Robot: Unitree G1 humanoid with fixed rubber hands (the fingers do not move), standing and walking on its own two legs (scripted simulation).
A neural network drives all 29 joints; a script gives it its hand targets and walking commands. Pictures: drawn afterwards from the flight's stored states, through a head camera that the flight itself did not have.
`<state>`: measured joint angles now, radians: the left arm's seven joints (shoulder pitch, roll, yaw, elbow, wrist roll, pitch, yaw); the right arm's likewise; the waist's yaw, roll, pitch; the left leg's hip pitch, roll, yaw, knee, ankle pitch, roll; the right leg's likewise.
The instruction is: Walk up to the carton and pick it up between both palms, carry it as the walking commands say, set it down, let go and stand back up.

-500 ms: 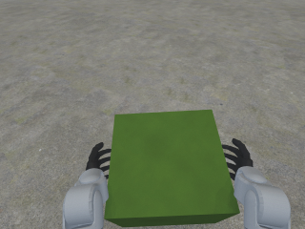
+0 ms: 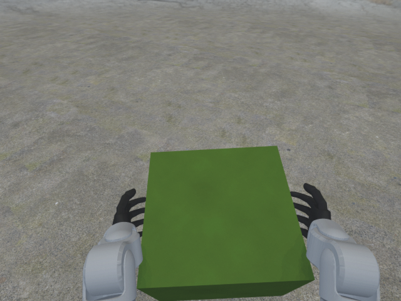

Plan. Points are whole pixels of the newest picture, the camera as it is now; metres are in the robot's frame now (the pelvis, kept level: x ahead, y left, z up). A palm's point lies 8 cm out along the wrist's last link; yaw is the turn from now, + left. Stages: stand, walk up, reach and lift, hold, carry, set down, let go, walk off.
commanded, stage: carry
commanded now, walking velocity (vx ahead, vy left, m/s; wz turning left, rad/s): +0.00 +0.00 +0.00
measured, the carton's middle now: (217, 225) +0.30 +0.00 +0.04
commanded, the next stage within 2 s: none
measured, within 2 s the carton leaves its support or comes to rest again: neither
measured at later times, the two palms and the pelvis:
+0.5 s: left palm (142, 235) +0.24 +0.14 +0.08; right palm (327, 233) +0.25 -0.19 +0.09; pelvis +0.00 -0.02 +0.00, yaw +0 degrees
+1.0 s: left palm (148, 229) +0.27 +0.14 +0.06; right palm (320, 228) +0.27 -0.19 +0.07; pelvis +0.01 -0.03 +0.00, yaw +0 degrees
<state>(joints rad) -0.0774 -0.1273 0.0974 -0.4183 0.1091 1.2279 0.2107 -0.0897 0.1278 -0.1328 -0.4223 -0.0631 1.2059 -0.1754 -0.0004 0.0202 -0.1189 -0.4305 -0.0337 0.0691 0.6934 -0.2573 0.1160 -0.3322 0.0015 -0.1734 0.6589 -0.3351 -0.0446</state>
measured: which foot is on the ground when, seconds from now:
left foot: down 0.00-1.00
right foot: down 0.00-1.00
